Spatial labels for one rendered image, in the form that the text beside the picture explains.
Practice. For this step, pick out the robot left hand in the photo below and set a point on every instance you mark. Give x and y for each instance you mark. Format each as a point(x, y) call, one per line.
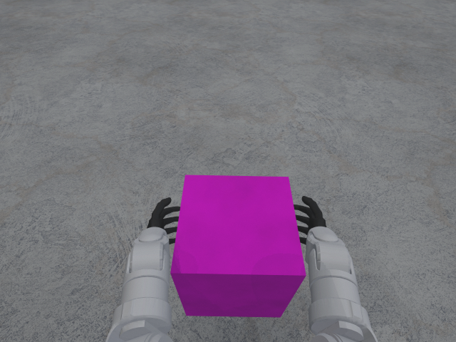
point(159, 213)

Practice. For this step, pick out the robot left forearm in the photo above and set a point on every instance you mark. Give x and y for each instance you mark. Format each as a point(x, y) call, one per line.
point(144, 304)

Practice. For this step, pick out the carton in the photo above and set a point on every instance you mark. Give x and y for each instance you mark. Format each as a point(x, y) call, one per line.
point(237, 248)

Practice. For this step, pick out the robot right forearm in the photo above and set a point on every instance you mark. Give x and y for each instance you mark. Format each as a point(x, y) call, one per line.
point(335, 302)

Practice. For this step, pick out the robot right hand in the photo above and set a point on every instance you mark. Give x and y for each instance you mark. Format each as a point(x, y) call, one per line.
point(316, 218)

